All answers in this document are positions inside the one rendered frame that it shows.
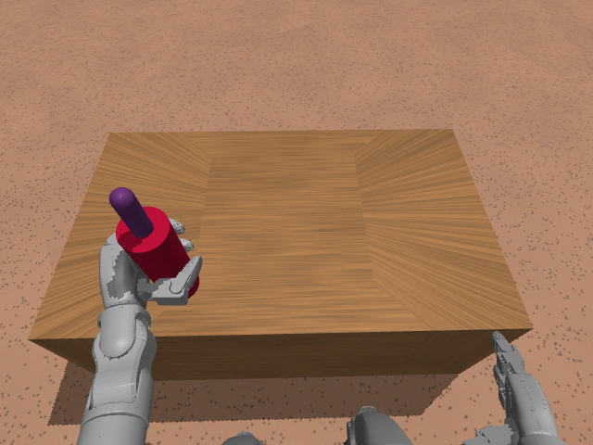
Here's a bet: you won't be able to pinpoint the left robot hand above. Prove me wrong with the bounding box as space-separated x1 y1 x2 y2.
99 217 203 309

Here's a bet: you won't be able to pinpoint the bottle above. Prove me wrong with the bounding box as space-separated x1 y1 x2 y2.
109 187 199 298

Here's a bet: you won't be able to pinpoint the left robot arm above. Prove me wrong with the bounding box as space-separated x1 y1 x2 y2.
76 303 157 445

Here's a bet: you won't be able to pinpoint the right robot hand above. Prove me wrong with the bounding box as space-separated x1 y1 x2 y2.
461 331 560 445

